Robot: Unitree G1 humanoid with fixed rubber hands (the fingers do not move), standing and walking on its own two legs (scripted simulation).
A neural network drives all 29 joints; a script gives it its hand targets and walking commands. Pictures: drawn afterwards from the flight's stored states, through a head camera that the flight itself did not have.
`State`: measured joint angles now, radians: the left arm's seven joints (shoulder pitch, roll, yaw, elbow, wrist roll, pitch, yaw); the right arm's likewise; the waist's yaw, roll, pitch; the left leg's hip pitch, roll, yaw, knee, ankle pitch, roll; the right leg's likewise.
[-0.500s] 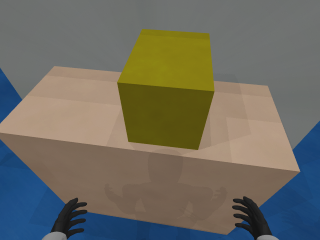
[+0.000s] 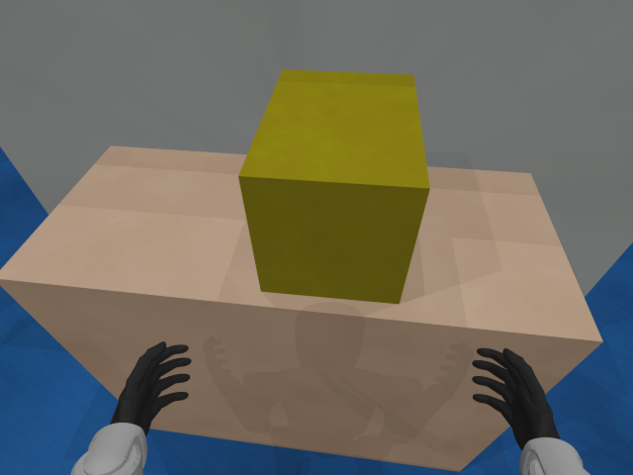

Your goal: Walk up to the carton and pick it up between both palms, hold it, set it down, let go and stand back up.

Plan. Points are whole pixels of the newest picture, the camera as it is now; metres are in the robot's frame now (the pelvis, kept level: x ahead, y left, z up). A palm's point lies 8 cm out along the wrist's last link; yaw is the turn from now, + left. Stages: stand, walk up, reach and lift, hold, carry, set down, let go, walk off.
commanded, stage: reach and lift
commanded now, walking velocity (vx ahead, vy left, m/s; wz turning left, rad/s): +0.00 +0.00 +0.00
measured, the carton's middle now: (338, 181) +0.53 +0.03 +0.09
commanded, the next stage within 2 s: none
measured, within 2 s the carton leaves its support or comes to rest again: neither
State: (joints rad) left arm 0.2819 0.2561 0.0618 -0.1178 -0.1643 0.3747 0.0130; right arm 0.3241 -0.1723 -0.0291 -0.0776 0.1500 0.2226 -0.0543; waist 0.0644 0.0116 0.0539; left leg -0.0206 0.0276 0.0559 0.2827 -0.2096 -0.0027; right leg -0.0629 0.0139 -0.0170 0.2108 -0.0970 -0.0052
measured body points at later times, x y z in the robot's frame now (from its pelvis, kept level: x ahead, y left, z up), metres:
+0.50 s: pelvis +0.00 -0.01 +0.00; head -0.01 +0.00 +0.45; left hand +0.26 +0.24 +0.08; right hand +0.27 -0.19 +0.08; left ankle -0.03 +0.11 -0.75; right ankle +0.02 -0.12 -0.75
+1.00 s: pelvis -0.01 +0.00 +0.00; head -0.01 +0.01 +0.45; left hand +0.35 +0.23 +0.14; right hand +0.35 -0.19 +0.13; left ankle -0.03 +0.11 -0.75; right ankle +0.02 -0.12 -0.75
